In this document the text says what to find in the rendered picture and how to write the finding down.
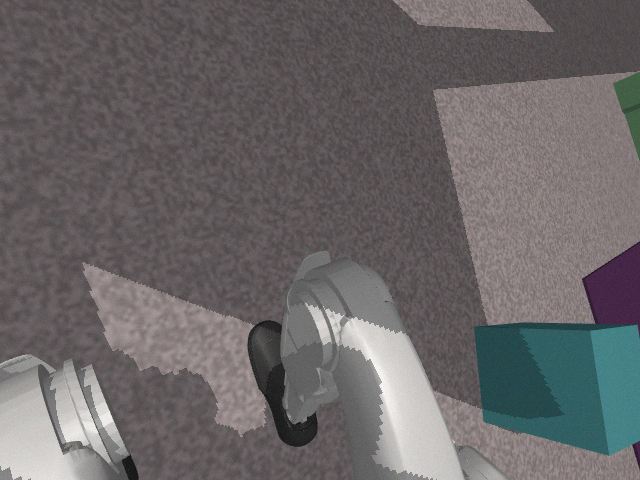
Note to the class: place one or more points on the left robot foot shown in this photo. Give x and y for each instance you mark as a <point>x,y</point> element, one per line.
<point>130,468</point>

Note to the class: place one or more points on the armchair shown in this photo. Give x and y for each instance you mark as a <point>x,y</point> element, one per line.
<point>628,94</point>

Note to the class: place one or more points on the right robot foot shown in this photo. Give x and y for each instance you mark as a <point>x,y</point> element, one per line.
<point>264,354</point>

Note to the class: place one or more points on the right robot hand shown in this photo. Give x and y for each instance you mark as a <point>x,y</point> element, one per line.
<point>476,466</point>

